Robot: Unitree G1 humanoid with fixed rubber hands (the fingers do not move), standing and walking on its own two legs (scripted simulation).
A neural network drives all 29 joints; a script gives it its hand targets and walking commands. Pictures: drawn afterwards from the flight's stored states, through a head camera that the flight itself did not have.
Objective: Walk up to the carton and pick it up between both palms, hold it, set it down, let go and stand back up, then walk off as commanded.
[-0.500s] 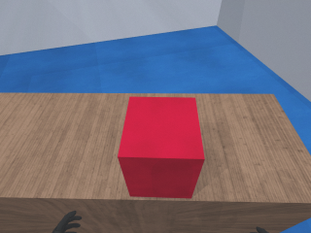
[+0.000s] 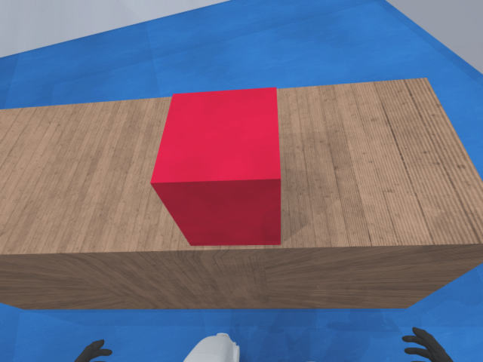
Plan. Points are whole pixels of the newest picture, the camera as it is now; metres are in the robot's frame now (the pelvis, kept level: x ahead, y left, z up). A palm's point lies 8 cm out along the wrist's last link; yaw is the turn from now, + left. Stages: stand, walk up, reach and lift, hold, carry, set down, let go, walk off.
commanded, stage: walk off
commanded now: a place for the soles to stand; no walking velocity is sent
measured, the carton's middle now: (229, 173) +0.46 +0.07 -0.02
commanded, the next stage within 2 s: none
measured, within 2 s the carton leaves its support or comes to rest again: neither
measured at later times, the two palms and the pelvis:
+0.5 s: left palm out of the picture -0.01 +0.34 -0.08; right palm out of the picture -0.03 -0.26 -0.12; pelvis -0.13 +0.04 -0.01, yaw +0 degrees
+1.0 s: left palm out of the picture -0.17 +0.46 -0.12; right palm out of the picture -0.16 -0.17 -0.05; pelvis -0.27 +0.14 +0.01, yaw +1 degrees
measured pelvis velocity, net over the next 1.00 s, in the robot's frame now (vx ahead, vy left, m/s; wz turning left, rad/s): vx -0.27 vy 0.14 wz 0.01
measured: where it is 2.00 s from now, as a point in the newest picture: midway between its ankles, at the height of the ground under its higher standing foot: outside the picture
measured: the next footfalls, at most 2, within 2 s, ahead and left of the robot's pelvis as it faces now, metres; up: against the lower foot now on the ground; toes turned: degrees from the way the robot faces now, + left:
left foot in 0.60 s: -0.13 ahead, +0.14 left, +0.00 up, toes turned -3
right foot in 1.06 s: -0.22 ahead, -0.01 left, +0.00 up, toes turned +7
